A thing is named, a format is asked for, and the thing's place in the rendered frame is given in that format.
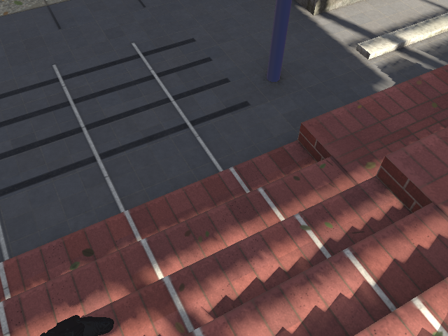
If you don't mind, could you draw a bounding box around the robot left hand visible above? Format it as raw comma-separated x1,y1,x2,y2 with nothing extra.
40,315,114,336

